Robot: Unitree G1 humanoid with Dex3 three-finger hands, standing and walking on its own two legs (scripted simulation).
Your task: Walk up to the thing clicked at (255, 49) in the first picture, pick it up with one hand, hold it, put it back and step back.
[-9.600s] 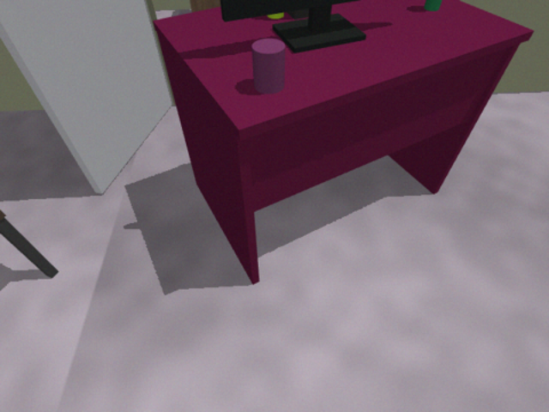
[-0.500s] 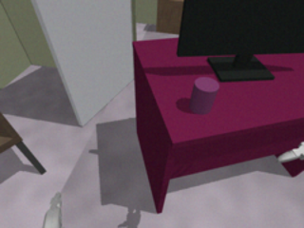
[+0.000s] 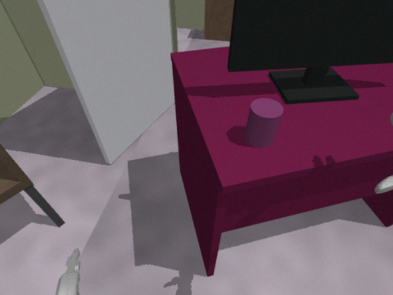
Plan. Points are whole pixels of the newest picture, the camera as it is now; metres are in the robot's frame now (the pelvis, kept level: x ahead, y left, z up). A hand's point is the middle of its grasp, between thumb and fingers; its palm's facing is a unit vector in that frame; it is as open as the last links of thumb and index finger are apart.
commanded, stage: go down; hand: right
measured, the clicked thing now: (265, 120) +0.51 -0.20 +0.07
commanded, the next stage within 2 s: approach in 1.98 s
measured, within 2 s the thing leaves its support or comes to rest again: neither
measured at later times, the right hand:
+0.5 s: hand (383, 114) +0.36 -0.36 +0.19, palm faces +0.15 +0.99 +0.01, open 17.7 cm
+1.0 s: hand (381, 104) +0.39 -0.37 +0.20, palm faces +0.14 +0.99 +0.02, open 17.7 cm
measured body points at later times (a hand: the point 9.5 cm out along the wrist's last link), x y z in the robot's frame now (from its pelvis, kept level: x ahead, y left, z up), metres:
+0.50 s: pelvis -0.01 +0.00 +0.00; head +0.01 +0.00 +0.44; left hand +0.13 +0.27 -0.09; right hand +0.35 -0.41 +0.19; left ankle +0.01 +0.13 -0.74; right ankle -0.02 -0.13 -0.74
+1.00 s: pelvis +0.01 +0.00 -0.01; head +0.04 -0.01 +0.44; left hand +0.15 +0.26 -0.08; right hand +0.38 -0.42 +0.20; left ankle +0.01 +0.13 -0.74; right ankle -0.02 -0.13 -0.74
